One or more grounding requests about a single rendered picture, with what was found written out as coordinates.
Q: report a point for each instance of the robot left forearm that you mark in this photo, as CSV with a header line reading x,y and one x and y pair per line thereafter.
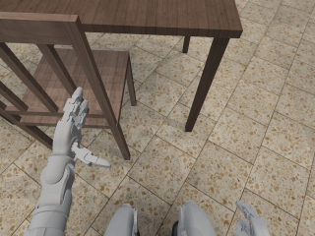
x,y
53,206

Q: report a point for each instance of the table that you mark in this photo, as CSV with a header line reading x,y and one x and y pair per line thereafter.
x,y
199,18

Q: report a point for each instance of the robot right hand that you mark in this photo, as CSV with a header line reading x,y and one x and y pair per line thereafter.
x,y
256,226

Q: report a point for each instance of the left robot thigh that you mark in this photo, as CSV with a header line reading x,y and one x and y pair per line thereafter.
x,y
123,223

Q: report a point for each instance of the robot right shin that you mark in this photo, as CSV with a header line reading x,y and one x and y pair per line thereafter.
x,y
183,233

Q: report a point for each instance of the chair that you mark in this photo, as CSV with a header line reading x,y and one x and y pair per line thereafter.
x,y
102,74

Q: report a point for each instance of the robot left hand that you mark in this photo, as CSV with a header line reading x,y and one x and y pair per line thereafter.
x,y
68,129

